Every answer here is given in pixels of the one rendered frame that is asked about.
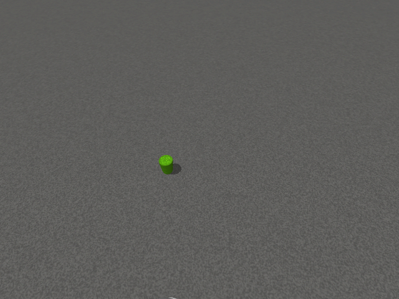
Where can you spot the cup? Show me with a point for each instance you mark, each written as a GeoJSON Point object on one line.
{"type": "Point", "coordinates": [166, 163]}

